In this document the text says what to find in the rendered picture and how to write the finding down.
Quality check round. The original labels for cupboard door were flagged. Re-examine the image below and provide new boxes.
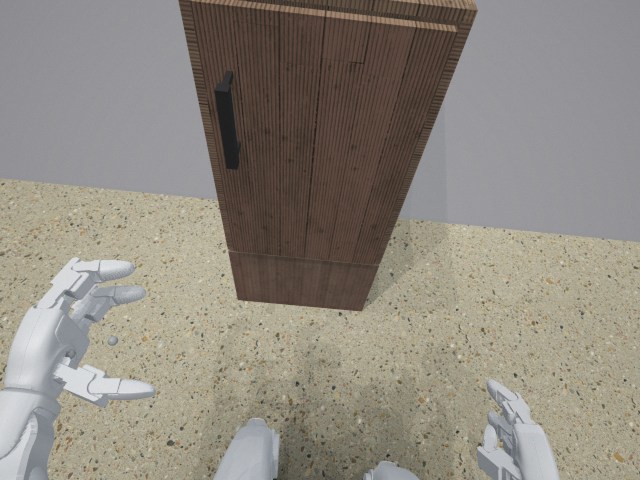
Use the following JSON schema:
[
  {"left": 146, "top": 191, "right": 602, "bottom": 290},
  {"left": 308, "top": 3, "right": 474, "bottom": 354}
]
[{"left": 190, "top": 0, "right": 458, "bottom": 265}]

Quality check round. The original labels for left robot forearm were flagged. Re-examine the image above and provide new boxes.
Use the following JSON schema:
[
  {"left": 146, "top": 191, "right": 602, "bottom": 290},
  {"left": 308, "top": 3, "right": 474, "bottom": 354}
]
[{"left": 0, "top": 388, "right": 61, "bottom": 480}]

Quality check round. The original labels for robot right hand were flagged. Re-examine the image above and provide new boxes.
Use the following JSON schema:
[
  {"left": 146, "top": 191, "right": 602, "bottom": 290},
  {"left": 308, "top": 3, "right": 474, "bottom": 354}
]
[{"left": 477, "top": 379, "right": 560, "bottom": 480}]

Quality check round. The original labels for robot left hand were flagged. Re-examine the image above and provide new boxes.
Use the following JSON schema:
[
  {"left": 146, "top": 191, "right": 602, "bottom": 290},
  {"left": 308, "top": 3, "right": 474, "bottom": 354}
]
[{"left": 4, "top": 257, "right": 156, "bottom": 408}]

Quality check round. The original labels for robot left thigh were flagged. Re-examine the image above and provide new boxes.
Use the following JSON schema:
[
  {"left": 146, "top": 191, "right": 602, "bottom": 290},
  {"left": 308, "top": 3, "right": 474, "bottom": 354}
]
[{"left": 213, "top": 425, "right": 280, "bottom": 480}]

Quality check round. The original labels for handle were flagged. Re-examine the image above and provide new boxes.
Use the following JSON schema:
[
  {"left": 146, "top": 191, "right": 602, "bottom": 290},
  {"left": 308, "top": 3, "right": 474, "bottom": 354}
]
[{"left": 214, "top": 70, "right": 241, "bottom": 170}]

